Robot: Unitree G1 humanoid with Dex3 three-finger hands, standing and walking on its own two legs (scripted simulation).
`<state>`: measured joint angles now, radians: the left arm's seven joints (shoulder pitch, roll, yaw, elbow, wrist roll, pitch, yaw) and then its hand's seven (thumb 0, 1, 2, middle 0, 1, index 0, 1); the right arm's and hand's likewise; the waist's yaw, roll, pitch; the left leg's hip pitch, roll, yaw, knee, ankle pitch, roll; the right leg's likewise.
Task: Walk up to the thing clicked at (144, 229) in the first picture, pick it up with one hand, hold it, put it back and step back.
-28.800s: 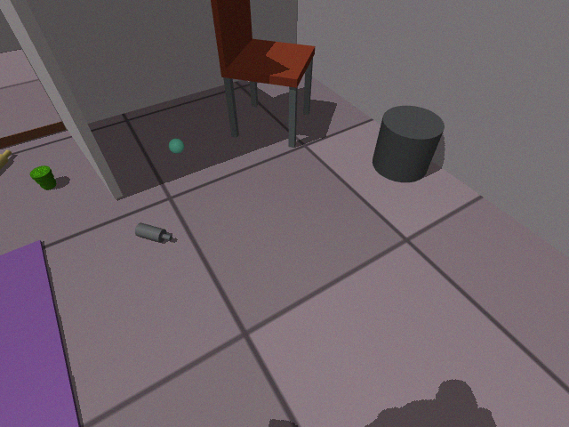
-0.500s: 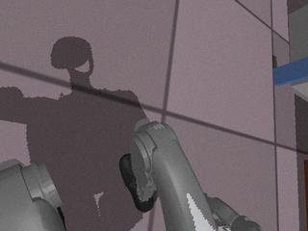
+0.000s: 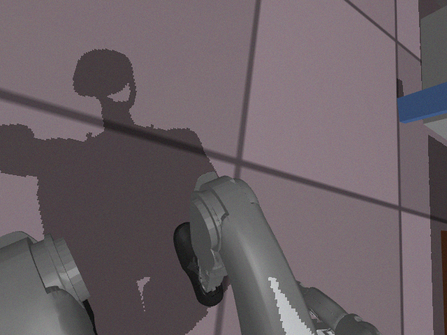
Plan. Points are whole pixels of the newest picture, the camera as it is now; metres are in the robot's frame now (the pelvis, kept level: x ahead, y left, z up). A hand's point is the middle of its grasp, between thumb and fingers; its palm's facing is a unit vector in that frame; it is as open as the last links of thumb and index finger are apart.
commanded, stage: close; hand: left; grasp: from above
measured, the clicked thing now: out of the picture +0.45 +0.35 -0.27
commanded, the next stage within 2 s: settle in 0.26 s
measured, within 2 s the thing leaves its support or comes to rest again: leaves its support in 0.68 s
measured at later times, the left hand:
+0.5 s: hand out of the picture +0.43 +0.36 -0.25, palm faces -0.41 -0.21 -0.89, open 8.8 cm
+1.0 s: hand out of the picture +0.42 +0.38 -0.18, palm faces -0.38 -0.17 -0.91, open 8.8 cm
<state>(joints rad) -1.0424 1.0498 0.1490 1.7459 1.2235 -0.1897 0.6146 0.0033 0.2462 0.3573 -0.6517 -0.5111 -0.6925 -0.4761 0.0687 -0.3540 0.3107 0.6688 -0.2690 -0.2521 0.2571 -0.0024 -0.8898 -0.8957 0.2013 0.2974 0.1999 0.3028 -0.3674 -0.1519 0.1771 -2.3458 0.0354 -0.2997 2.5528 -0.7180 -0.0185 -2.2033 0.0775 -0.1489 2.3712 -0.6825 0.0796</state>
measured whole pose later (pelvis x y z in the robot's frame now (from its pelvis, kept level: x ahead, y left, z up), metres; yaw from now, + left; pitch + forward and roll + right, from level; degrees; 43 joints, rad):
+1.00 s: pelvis +0.00 +0.00 +0.01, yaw +3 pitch +31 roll -12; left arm -0.94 0.86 0.12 1.47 1.17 -0.11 0.43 0.01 0.19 0.17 -0.89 -0.25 -0.93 -0.21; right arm 0.09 -0.32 0.17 0.69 -0.18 -0.18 0.26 0.00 -0.90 -0.90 0.20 0.30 0.20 0.30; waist -0.27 -0.05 0.01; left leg -2.38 0.03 -0.23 2.50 -0.69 -0.02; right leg -2.25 0.05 -0.10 2.37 -0.69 0.06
